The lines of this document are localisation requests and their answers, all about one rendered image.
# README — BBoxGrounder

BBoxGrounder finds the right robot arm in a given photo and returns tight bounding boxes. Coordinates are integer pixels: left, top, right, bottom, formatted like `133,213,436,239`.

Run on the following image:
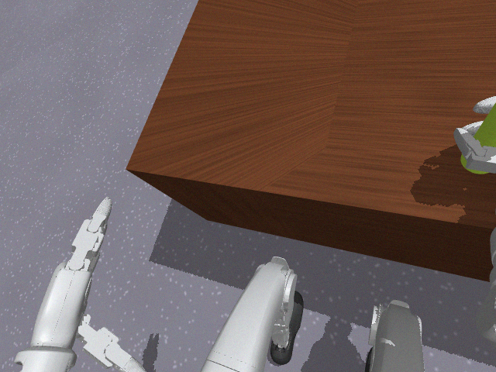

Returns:
476,210,496,352

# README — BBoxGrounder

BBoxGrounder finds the right robot hand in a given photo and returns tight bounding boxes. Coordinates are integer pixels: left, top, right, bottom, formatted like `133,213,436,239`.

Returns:
453,96,496,174

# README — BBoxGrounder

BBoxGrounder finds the left robot hand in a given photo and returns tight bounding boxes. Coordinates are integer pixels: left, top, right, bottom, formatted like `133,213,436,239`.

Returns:
30,197,146,372

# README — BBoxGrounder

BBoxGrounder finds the can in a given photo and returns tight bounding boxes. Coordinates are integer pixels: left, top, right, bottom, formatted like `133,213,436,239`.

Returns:
460,103,496,174

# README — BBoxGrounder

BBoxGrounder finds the left robot foot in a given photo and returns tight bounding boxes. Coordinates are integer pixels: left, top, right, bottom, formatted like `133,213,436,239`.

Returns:
270,291,304,365

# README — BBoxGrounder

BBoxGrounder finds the left robot arm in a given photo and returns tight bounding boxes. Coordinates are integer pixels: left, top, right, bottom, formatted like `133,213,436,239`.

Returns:
14,346,77,372

